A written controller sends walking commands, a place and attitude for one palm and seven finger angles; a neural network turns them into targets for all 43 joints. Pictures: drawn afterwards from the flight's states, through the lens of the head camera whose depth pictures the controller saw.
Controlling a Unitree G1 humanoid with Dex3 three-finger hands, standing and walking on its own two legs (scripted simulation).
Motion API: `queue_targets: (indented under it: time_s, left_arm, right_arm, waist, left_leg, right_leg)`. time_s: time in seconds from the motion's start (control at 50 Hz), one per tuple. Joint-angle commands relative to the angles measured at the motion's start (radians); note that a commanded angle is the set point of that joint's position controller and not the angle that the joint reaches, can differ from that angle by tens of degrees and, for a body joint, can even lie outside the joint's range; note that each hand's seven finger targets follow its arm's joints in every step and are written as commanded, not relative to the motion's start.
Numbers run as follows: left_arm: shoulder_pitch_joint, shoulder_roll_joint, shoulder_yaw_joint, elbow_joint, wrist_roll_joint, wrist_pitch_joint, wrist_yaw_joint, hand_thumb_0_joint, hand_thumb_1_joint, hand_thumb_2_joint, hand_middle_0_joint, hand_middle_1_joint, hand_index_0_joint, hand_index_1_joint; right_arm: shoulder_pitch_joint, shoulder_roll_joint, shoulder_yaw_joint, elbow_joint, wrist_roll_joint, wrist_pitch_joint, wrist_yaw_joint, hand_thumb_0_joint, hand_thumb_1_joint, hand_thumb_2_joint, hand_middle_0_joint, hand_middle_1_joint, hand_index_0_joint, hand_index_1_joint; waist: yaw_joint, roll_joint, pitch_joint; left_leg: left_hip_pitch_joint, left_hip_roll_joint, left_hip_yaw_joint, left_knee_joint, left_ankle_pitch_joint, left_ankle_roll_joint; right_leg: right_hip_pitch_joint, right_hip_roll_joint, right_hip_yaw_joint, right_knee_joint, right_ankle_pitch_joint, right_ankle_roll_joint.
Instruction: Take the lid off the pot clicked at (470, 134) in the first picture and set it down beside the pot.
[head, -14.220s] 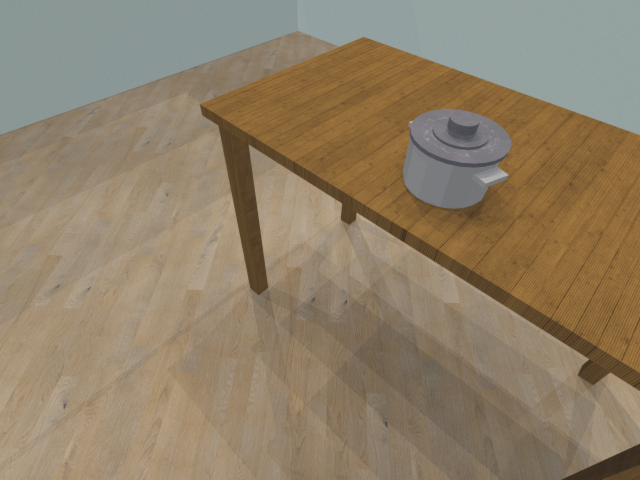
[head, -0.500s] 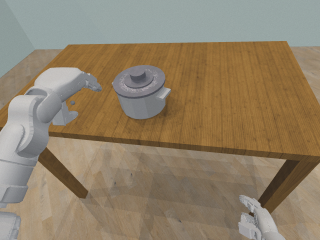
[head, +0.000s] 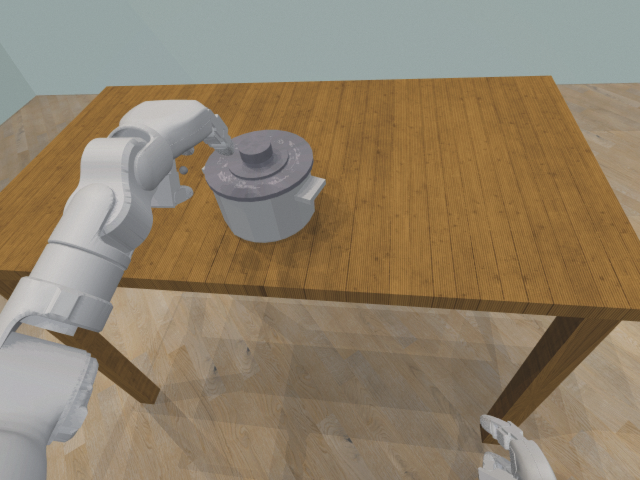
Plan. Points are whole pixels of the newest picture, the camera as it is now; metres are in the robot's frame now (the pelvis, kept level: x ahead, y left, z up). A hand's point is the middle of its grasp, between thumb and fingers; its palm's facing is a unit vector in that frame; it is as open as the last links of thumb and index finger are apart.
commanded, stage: move the open hand above the knob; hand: left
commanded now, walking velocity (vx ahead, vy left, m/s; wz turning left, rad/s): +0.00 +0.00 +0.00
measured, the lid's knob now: (255, 149) +0.56 +0.12 +0.13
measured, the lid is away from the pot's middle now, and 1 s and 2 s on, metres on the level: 0.00 0.00 0.00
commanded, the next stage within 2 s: lower the open fingers around the knob in 1.50 s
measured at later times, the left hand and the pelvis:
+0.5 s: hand (224, 134) +0.48 +0.13 +0.21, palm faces -0.23 +0.01 -0.97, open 10.1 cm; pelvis +0.01 +0.00 +0.00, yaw -1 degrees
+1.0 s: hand (235, 115) +0.52 +0.12 +0.21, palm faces -0.24 +0.00 -0.97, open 10.1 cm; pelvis +0.03 +0.01 +0.00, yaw -2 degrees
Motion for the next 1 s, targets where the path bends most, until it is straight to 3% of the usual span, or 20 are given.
queue_targets:
  time_s: [0.0,0.06,0.08,0.12,0.18,0.22,0.3,0.36,0.4,0.46,0.56,0.6,0.64,0.7,0.76,0.82,0.86,0.9,0.96,0.98]
  left_arm:
    - [-0.501,0.250,0.154,-0.045,0.028,0.010,0.046,0.000,-0.360,1.568,-0.847,-0.081,-0.847,-0.081]
    - [-0.535,0.174,0.094,-0.074,0.007,0.008,0.051,0.000,-0.360,1.568,-0.847,-0.081,-0.847,-0.081]
    - [-0.588,0.264,0.156,-0.115,0.037,0.008,0.054,0.000,-0.360,1.568,-0.847,-0.081,-0.847,-0.081]
    - [-0.625,0.183,0.086,-0.073,0.041,0.011,0.052,0.000,-0.360,1.568,-0.847,-0.081,-0.847,-0.081]
    - [-0.637,0.225,0.126,0.005,0.043,0.019,0.062,0.000,-0.360,1.568,-0.847,-0.081,-0.847,-0.081]
    - [-0.667,0.133,0.049,0.062,0.046,0.027,0.062,0.000,-0.360,1.568,-0.847,-0.081,-0.847,-0.081]
    - [-0.747,0.165,0.072,0.154,0.061,0.030,0.075,0.000,-0.360,1.568,-0.847,-0.081,-0.847,-0.081]
    - [-0.810,0.116,0.030,0.133,0.039,0.018,0.080,0.000,-0.360,1.568,-0.847,-0.081,-0.847,-0.081]
    - [-0.840,0.166,0.075,0.197,0.072,0.019,0.084,0.000,-0.360,1.568,-0.847,-0.081,-0.847,-0.081]
    - [-0.809,0.116,0.042,0.299,0.051,0.017,0.088,0.000,-0.360,1.568,-0.847,-0.081,-0.847,-0.081]
    - [-0.904,0.118,0.043,0.286,0.063,0.003,0.096,0.000,-0.360,1.568,-0.847,-0.081,-0.847,-0.081]
    - [-0.929,0.152,0.065,0.384,0.088,0.010,0.096,0.000,-0.360,1.568,-0.847,-0.081,-0.847,-0.081]
    - [-0.972,0.061,-0.011,0.400,0.086,0.016,0.095,0.000,-0.360,1.568,-0.847,-0.081,-0.847,-0.081]
    - [-1.016,0.135,0.054,0.407,0.098,0.007,0.106,0.000,-0.360,1.568,-0.847,-0.081,-0.847,-0.081]
    - [-0.972,0.096,0.030,0.403,0.084,-0.006,0.109,0.000,-0.360,1.568,-0.847,-0.081,-0.847,-0.081]
    - [-0.916,0.146,0.073,0.451,0.103,-0.005,0.107,0.000,-0.360,1.568,-0.847,-0.081,-0.847,-0.081]
    - [-0.922,0.098,0.033,0.410,0.080,-0.008,0.105,0.000,-0.360,1.568,-0.847,-0.081,-0.847,-0.081]
    - [-0.960,0.156,0.074,0.353,0.103,-0.010,0.108,0.000,-0.360,1.568,-0.847,-0.081,-0.847,-0.081]
    - [-0.951,0.082,0.021,0.286,0.074,-0.012,0.104,0.000,-0.360,1.568,-0.847,-0.081,-0.847,-0.081]
    - [-0.933,0.112,0.046,0.325,0.092,-0.005,0.102,0.000,-0.360,1.568,-0.847,-0.081,-0.847,-0.081]
  right_arm:
    - [-0.078,-0.102,-0.036,-0.143,0.005,-0.042,-0.007,0.000,-0.900,-0.900,0.200,0.300,0.200,0.300]
    - [-0.068,-0.113,-0.049,-0.145,0.004,-0.040,-0.002,0.000,-0.900,-0.900,0.200,0.300,0.200,0.300]
    - [-0.067,-0.103,-0.045,-0.147,0.000,-0.042,0.000,0.000,-0.900,-0.900,0.200,0.300,0.200,0.300]
    - [-0.062,-0.097,-0.042,-0.137,0.002,-0.041,-0.003,0.000,-0.900,-0.900,0.200,0.300,0.200,0.300]
    - [-0.030,-0.107,-0.044,-0.118,-0.002,-0.039,-0.005,0.000,-0.900,-0.900,0.200,0.300,0.200,0.300]
    - [-0.031,-0.101,-0.043,-0.111,0.003,-0.038,-0.010,0.000,-0.900,-0.900,0.200,0.300,0.200,0.300]
    - [0.003,-0.107,-0.046,-0.088,-0.002,-0.039,-0.019,0.000,-0.900,-0.900,0.200,0.300,0.200,0.300]
    - [0.021,-0.116,-0.056,-0.081,-0.007,-0.041,-0.023,0.000,-0.900,-0.900,0.200,0.300,0.200,0.300]
    - [0.038,-0.109,-0.053,-0.069,-0.013,-0.048,-0.026,0.000,-0.900,-0.900,0.200,0.300,0.200,0.300]
    - [0.069,-0.121,-0.059,-0.056,-0.010,-0.042,-0.029,0.000,-0.900,-0.900,0.200,0.300,0.200,0.300]
    - [0.096,-0.122,-0.065,-0.048,-0.021,-0.046,-0.030,0.000,-0.900,-0.900,0.200,0.300,0.200,0.300]
    - [0.111,-0.117,-0.060,-0.026,-0.020,-0.045,-0.036,0.000,-0.900,-0.900,0.200,0.300,0.200,0.300]
    - [0.120,-0.115,-0.062,-0.015,-0.018,-0.044,-0.035,0.000,-0.900,-0.900,0.200,0.300,0.200,0.300]
    - [0.143,-0.121,-0.066,-0.012,-0.029,-0.051,-0.039,0.000,-0.900,-0.900,0.200,0.300,0.200,0.300]
    - [0.150,-0.124,-0.069,-0.019,-0.028,-0.051,-0.036,0.000,-0.900,-0.900,0.200,0.300,0.200,0.300]
    - [0.148,-0.119,-0.064,-0.022,-0.031,-0.054,-0.034,0.000,-0.900,-0.900,0.200,0.300,0.200,0.300]
    - [0.142,-0.125,-0.069,-0.028,-0.027,-0.045,-0.032,0.000,-0.900,-0.900,0.200,0.300,0.200,0.300]
    - [0.131,-0.116,-0.067,-0.035,-0.031,-0.052,-0.031,0.000,-0.900,-0.900,0.200,0.300,0.200,0.300]
    - [0.131,-0.115,-0.076,-0.041,-0.026,-0.052,-0.028,0.000,-0.900,-0.900,0.200,0.300,0.200,0.300]
    - [0.128,-0.110,-0.071,-0.035,-0.030,-0.054,-0.028,0.000,-0.900,-0.900,0.200,0.300,0.200,0.300]
  waist:
    - [-0.009,-0.148,-0.329]
    - [-0.021,-0.092,-0.355]
    - [-0.005,-0.085,-0.415]
    - [-0.023,-0.097,-0.382]
    - [-0.024,-0.137,-0.383]
    - [-0.037,-0.145,-0.344]
    - [-0.050,-0.151,-0.350]
    - [-0.064,-0.103,-0.399]
    - [-0.057,-0.138,-0.419]
    - [-0.071,-0.143,-0.380]
    - [-0.079,-0.110,-0.451]
    - [-0.085,-0.169,-0.418]
    - [-0.100,-0.132,-0.397]
    - [-0.097,-0.141,-0.466]
    - [-0.089,-0.105,-0.480]
    - [-0.072,-0.146,-0.472]
    - [-0.081,-0.135,-0.460]
    - [-0.070,-0.118,-0.490]
    - [-0.082,-0.087,-0.495]
    - [-0.077,-0.115,-0.480]
  left_leg:
    - [0.080,0.049,-0.095,-0.034,0.275,-0.030]
    - [0.129,0.044,-0.108,-0.020,0.302,-0.031]
    - [0.137,0.050,-0.108,-0.031,0.320,-0.032]
    - [0.138,0.050,-0.111,-0.031,0.326,-0.034]
    - [0.121,0.050,-0.105,-0.032,0.319,-0.033]
    - [0.106,0.049,-0.102,-0.037,0.281,-0.032]
    - [0.100,0.049,-0.102,-0.035,0.252,-0.029]
    - [0.143,0.044,-0.107,-0.021,0.309,-0.031]
    - [0.134,0.047,-0.103,-0.023,0.314,-0.029]
    - [0.105,0.045,-0.097,-0.017,0.316,-0.027]
    - [0.157,0.049,-0.107,-0.002,0.413,-0.029]
    - [0.109,0.051,-0.093,-0.012,0.360,-0.024]
    - [0.118,0.051,-0.097,-0.017,0.353,-0.031]
    - [0.138,0.052,-0.101,-0.002,0.388,-0.026]
    - [0.150,0.056,-0.106,0.004,0.467,-0.033]
    - [0.129,0.059,-0.096,0.000,0.469,-0.026]
    - [0.127,0.058,-0.098,0.001,0.483,-0.026]
    - [0.158,0.063,-0.100,-0.001,0.482,-0.023]
    - [0.212,0.068,-0.113,0.013,0.558,-0.029]
    - [0.197,0.068,-0.112,0.009,0.510,-0.027]
  right_leg:
    - [0.136,0.010,0.053,-0.023,0.242,-0.027]
    - [0.102,0.007,0.053,-0.027,0.236,-0.032]
    - [0.142,0.011,0.062,-0.019,0.250,-0.031]
    - [0.108,0.012,0.054,-0.019,0.248,-0.029]
    - [0.119,0.017,0.056,-0.026,0.261,-0.027]
    - [0.085,0.015,0.049,-0.025,0.233,-0.027]
    - [0.078,0.019,0.052,-0.029,0.222,-0.029]
    - [0.075,0.014,0.060,-0.033,0.260,-0.031]
    - [0.093,0.019,0.061,-0.025,0.273,-0.029]
    - [0.074,0.016,0.061,-0.033,0.283,-0.028]
    - [0.068,0.019,0.067,-0.031,0.326,-0.028]
    - [0.076,0.024,0.067,-0.028,0.323,-0.025]
    - [0.017,0.024,0.059,-0.028,0.293,-0.025]
    - [0.049,0.027,0.071,-0.027,0.321,-0.025]
    - [0.047,0.021,0.071,-0.025,0.348,-0.027]
    - [0.070,0.025,0.074,-0.022,0.355,-0.022]
    - [0.065,0.019,0.072,-0.030,0.370,-0.023]
    - [0.068,0.021,0.078,-0.028,0.355,-0.022]
    - [0.026,0.020,0.072,-0.034,0.355,-0.022]
    - [0.023,0.024,0.071,-0.034,0.331,-0.020]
